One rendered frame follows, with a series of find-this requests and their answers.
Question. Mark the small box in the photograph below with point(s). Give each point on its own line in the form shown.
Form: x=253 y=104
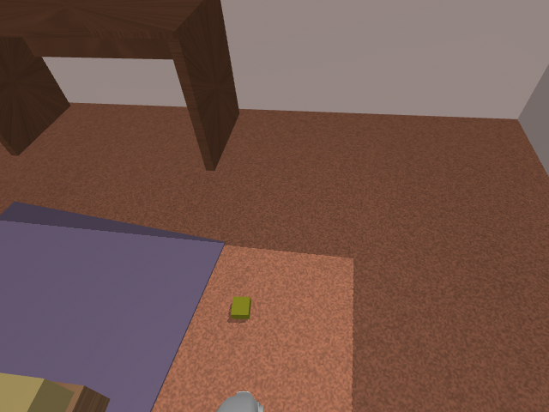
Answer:
x=241 y=308

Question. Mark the bed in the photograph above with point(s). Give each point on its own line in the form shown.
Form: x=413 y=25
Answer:
x=29 y=394

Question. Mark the desk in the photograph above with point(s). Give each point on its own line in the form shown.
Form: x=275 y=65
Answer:
x=191 y=32

